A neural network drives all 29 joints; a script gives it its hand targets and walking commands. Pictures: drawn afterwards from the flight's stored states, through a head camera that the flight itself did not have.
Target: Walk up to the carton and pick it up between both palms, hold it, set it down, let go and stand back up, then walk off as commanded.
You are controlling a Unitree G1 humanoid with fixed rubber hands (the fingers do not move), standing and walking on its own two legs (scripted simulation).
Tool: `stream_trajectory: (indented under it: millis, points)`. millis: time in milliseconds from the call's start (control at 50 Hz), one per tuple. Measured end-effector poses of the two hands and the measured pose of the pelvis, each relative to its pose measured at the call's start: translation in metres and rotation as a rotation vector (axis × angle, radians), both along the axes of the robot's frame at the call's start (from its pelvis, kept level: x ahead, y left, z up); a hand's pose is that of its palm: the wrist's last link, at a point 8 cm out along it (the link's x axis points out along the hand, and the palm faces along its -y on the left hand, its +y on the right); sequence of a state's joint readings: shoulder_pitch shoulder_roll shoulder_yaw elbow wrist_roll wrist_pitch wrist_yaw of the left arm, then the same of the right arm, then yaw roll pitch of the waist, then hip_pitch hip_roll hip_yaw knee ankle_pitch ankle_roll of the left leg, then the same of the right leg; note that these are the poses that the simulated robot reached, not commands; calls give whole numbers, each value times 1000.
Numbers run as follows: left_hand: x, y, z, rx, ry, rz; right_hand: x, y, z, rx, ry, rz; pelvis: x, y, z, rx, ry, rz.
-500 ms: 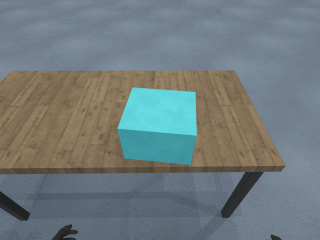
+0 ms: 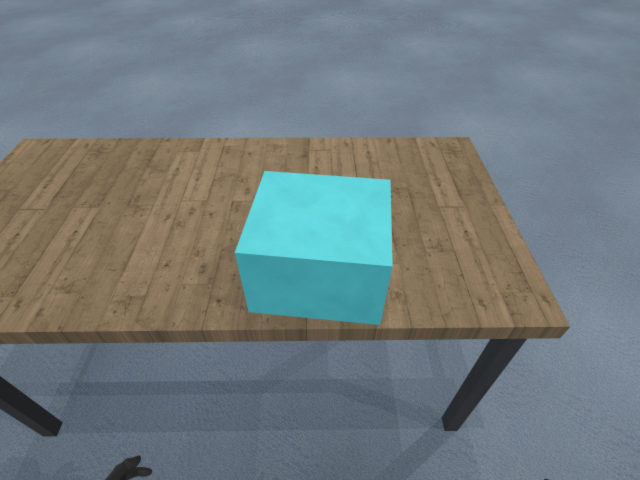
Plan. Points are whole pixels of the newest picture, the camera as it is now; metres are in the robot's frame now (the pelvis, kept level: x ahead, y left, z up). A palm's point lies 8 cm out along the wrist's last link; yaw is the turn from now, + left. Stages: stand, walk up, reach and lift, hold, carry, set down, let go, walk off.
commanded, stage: stand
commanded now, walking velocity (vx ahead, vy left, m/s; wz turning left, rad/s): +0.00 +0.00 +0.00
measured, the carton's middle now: (320, 245) +0.54 +0.02 -0.05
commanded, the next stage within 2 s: walk off in 0.26 s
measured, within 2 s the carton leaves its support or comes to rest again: neither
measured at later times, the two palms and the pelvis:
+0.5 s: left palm out of the picture +0.09 +0.29 -0.10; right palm out of the picture +0.08 -0.30 -0.10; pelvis -0.01 +0.00 +0.00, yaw +0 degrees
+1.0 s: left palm out of the picture +0.00 +0.26 -0.08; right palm out of the picture -0.04 -0.38 -0.13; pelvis -0.10 -0.06 -0.01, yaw +0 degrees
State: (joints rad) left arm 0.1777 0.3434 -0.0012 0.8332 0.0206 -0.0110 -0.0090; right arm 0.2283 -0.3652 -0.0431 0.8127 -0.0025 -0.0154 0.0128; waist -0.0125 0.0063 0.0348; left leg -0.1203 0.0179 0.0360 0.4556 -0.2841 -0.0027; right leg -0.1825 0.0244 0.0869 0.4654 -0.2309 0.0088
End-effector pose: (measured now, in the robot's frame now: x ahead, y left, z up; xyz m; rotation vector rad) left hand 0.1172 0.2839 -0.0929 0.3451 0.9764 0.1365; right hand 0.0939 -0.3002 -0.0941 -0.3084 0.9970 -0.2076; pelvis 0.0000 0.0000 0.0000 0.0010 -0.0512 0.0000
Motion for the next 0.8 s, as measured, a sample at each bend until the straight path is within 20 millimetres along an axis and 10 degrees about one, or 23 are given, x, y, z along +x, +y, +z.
stream_trajectory:
  millis: [480,800]
  points:
    - [-22,2,-4,7,42,23,-15,-2,-3,3,13,-7,-11,-2,0,2,-14,0]
    - [-81,-7,-4,106,140,58,-83,-52,-33,-2,168,-18,-60,-37,-13,46,-29,-6]
